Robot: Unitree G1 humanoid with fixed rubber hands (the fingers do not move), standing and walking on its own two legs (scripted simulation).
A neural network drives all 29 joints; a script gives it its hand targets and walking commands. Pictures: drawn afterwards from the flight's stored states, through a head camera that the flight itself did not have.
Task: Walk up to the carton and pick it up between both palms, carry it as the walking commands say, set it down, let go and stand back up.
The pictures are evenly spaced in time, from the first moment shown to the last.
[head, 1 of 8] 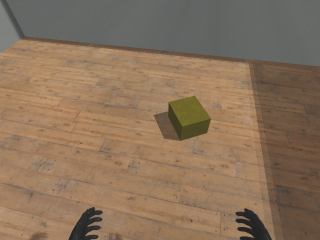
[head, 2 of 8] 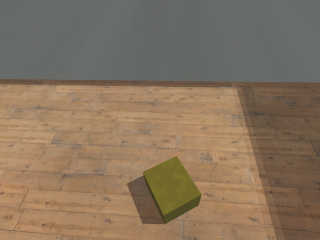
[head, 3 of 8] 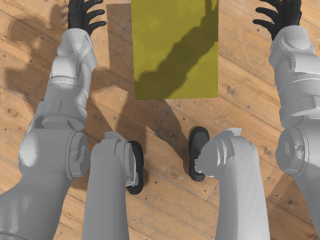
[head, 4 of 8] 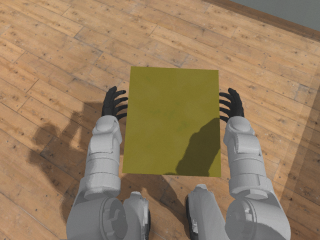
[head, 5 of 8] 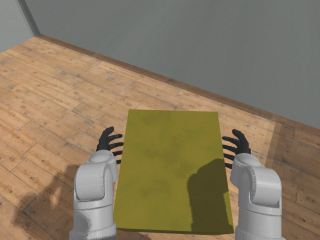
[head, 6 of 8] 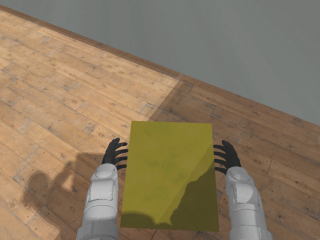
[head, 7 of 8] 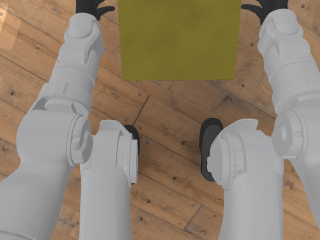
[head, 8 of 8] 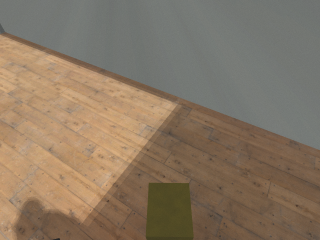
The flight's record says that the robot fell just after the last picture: no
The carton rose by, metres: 0.69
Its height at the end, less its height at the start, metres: +0.00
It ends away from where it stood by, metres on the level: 1.02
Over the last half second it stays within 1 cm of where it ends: yes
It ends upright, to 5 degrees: yes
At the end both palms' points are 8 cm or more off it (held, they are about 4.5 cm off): yes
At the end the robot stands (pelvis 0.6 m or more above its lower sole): yes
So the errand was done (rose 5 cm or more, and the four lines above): yes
